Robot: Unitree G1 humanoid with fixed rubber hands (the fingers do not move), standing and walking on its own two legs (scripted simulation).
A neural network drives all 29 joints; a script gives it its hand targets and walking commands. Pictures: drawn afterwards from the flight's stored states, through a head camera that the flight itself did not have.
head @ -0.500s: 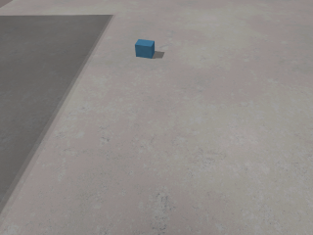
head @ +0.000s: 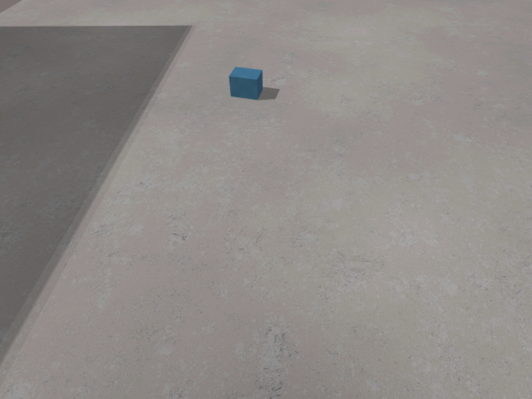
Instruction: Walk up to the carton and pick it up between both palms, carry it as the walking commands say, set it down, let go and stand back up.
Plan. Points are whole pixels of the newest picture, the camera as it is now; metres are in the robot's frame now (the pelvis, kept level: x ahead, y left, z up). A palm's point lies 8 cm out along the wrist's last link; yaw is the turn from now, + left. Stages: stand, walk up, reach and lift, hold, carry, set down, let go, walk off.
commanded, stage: walk up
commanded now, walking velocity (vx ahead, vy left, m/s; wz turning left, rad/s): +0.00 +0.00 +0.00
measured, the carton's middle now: (246, 83) +2.22 +0.17 -0.70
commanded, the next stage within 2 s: none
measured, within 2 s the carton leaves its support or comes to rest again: neither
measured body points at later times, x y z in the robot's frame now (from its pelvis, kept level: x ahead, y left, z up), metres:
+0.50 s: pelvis +0.05 +0.06 -0.01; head +0.06 +0.08 +0.44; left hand +0.01 +0.30 -0.17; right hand +0.11 -0.19 -0.14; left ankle +0.06 +0.18 -0.74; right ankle +0.01 -0.09 -0.70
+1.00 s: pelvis +0.29 -0.01 -0.01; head +0.34 -0.03 +0.44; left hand +0.38 +0.22 -0.15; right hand +0.22 -0.24 -0.17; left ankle +0.16 +0.15 -0.64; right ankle +0.35 -0.12 -0.74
